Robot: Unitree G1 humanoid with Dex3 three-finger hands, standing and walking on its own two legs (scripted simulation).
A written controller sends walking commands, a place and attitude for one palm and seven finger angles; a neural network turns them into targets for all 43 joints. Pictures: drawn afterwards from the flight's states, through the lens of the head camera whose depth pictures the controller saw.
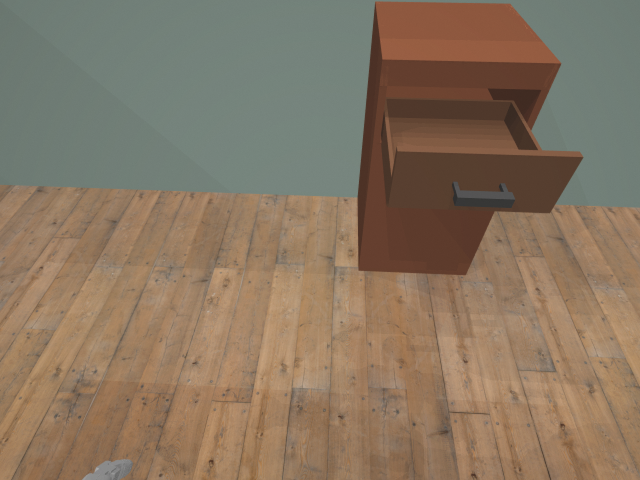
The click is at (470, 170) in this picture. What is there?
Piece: drawer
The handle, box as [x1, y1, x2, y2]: [452, 182, 514, 207]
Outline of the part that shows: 452,183 454,191 453,200 455,205 511,207 514,201 512,193 507,191 504,183 500,183 499,185 501,191 500,192 465,191 459,189 457,182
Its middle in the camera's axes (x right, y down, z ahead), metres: +0.35 -0.10 +0.84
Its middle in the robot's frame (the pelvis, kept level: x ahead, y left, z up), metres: +0.71 -0.31 -0.07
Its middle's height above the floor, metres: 0.69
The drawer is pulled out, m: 0.28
